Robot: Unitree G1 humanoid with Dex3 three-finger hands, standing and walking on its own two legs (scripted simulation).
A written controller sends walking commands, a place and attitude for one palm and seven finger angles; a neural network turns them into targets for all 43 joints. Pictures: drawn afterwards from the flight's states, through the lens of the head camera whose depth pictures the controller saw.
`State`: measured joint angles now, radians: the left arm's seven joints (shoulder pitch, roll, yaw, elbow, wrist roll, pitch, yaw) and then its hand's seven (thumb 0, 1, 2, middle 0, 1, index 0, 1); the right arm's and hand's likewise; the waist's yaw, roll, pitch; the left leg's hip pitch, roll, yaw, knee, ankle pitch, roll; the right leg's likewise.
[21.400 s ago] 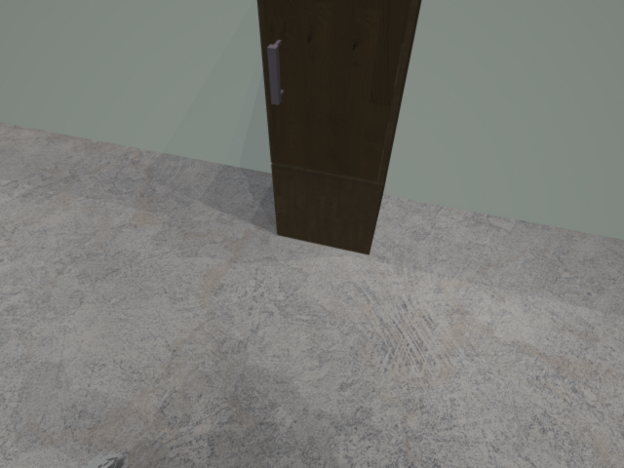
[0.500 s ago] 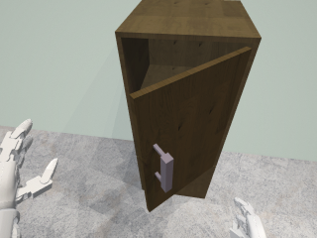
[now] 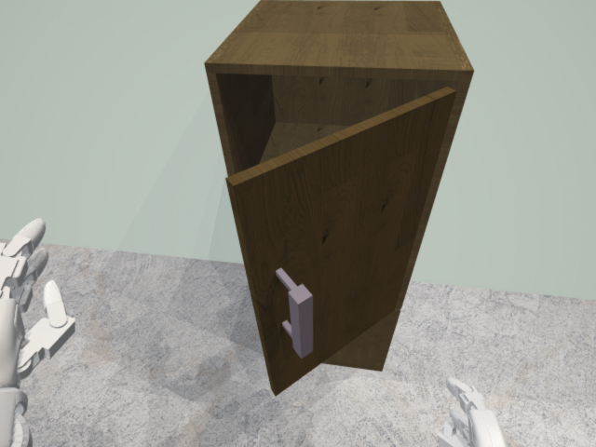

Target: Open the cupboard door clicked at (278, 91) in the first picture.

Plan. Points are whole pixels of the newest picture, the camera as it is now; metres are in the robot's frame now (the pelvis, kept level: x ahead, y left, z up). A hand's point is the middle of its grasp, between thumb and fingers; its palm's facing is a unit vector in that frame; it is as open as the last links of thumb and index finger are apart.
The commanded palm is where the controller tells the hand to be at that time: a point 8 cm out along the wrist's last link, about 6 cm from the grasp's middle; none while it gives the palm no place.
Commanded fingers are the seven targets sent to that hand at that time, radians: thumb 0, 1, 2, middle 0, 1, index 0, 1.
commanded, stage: step back with the hand held close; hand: left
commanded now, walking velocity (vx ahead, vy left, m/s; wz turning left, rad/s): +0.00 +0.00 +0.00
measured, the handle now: (293, 313) +0.32 +0.06 -0.01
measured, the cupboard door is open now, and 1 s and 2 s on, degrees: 44 44 44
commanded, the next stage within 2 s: stop stepping back and stand still in 1.08 s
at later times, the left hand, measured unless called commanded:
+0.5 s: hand (50, 341) +0.16 +0.27 +0.15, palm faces +0.35 -0.78 -0.51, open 7.4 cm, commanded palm +0.10 +0.31 +0.17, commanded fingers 0.00 0.90 0.90 -0.20 -0.30 -0.20 -0.30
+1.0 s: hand out of the picture +0.03 +0.30 +0.16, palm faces +0.56 -0.69 -0.46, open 7.4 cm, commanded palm -0.03 +0.33 +0.17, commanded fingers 0.00 0.90 0.90 -0.20 -0.30 -0.20 -0.30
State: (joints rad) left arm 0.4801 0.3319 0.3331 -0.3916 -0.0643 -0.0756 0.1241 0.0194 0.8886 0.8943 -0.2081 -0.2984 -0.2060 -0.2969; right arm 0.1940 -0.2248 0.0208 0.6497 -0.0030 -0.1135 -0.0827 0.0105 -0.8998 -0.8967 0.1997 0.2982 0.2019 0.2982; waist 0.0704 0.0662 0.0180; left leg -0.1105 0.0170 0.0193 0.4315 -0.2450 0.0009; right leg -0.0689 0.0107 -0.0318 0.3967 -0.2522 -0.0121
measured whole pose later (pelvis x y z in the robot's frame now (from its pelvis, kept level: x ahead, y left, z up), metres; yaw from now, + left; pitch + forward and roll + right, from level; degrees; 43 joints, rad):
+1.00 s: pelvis -0.14 +0.02 -0.03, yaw +6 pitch -2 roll +0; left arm 0.53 0.38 0.45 -0.55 0.00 -0.24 0.16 0.02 0.89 0.90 -0.21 -0.30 -0.21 -0.30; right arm 0.20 -0.21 -0.01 0.63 -0.01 -0.10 -0.05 0.01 -0.90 -0.90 0.20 0.30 0.20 0.30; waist 0.02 -0.01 0.06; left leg -0.51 -0.01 0.04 0.81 -0.41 0.00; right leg -0.42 0.02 0.06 0.63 -0.17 0.01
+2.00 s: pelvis -0.30 +0.00 -0.01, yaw -2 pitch -2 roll -1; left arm 0.49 0.36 0.40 -0.39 -0.02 -0.22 0.17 0.02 0.89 0.90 -0.21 -0.30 -0.21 -0.30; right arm 0.28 -0.23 -0.01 0.70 0.00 -0.14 -0.08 0.01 -0.90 -0.90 0.20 0.30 0.20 0.30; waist 0.01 0.02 0.01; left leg -0.28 0.03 0.00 0.54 -0.23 0.00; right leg -0.16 0.03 -0.05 0.53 -0.34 -0.03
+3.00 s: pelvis -0.33 +0.01 -0.01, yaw +0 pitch -1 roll -1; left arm 0.30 0.18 0.00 1.07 0.02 0.04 0.01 0.01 0.97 0.89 -0.21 -0.30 -0.20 -0.30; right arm 0.26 -0.22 0.01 1.07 -0.03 0.03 -0.01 0.00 -0.91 -0.90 0.20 0.30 0.20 0.30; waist -0.01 -0.02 0.07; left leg -0.32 0.01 -0.01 0.48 -0.14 0.00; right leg -0.19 0.01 -0.06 0.47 -0.27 -0.02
